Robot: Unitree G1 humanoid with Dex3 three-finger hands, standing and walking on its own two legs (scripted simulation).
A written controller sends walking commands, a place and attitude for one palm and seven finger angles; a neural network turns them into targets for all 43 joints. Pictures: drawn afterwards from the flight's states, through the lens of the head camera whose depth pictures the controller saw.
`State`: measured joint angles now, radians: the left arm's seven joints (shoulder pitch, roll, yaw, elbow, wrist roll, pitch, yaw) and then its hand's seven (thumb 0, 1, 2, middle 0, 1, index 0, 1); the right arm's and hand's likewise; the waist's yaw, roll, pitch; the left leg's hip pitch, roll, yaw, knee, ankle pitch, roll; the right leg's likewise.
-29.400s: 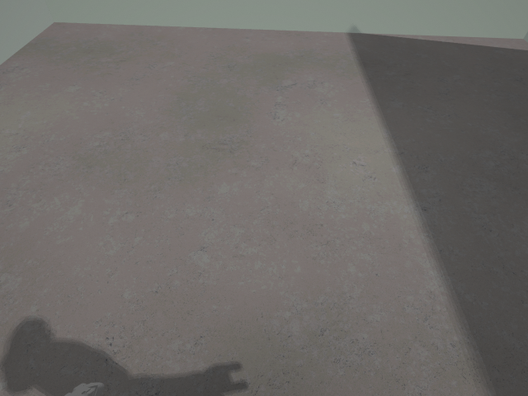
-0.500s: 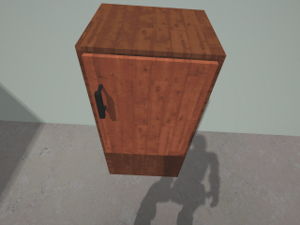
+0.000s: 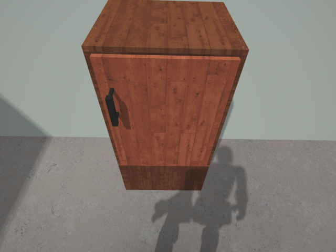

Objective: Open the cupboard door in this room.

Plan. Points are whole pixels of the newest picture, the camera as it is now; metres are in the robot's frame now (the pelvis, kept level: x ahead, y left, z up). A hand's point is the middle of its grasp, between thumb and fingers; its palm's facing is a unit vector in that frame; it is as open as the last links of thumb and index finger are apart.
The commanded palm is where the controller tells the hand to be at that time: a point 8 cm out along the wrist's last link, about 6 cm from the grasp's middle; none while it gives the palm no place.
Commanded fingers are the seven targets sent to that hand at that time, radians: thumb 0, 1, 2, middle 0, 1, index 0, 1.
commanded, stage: come to a stop and stand still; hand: left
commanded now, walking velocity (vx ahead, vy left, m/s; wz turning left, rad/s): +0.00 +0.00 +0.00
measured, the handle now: (113, 107) +0.54 +0.21 +0.00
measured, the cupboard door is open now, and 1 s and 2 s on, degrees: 0 0 0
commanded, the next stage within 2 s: look again from close up in 0.44 s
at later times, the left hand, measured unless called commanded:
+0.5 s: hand out of the picture -0.05 +0.20 -0.16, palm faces +0.04 -0.98 -0.19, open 7.4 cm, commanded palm none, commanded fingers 0.00 0.90 0.90 -0.20 -0.30 -0.20 -0.30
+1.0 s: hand out of the picture +0.03 +0.19 -0.16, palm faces +0.03 -0.98 -0.18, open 7.4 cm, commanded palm none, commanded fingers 0.00 0.90 0.90 -0.20 -0.30 -0.20 -0.30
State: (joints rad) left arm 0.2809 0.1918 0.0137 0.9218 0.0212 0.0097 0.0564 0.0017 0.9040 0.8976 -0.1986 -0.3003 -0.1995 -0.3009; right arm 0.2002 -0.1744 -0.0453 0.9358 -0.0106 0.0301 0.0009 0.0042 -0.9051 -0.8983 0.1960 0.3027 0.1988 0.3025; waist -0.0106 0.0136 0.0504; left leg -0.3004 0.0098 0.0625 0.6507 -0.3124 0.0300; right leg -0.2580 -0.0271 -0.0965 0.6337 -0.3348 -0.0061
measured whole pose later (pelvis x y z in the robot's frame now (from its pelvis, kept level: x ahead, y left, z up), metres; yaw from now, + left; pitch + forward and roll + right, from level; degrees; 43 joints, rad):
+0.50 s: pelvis -0.03 +0.03 +0.01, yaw +2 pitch -1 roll -1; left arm 0.36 0.18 -0.01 1.02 0.02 0.02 0.02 0.00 0.90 0.90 -0.20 -0.30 -0.20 -0.30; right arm 0.28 -0.18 0.00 1.03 -0.02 0.01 0.00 0.00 -0.90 -0.90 0.20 0.30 0.20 0.30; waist 0.00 0.00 0.02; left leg -0.29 -0.05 0.06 0.48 -0.18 0.08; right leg -0.26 -0.01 0.00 0.50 -0.26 0.00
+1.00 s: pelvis +0.02 +0.02 +0.02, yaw +2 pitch +0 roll +0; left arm 0.28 0.17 -0.02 1.07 0.01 -0.01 0.03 0.00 0.90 0.90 -0.20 -0.30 -0.20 -0.30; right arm 0.24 -0.17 0.01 1.09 -0.01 -0.03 -0.01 0.00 -0.91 -0.90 0.20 0.30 0.20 0.30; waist 0.00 -0.02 0.02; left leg -0.22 -0.06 0.05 0.45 -0.22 0.07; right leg -0.19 -0.01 0.01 0.46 -0.27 0.01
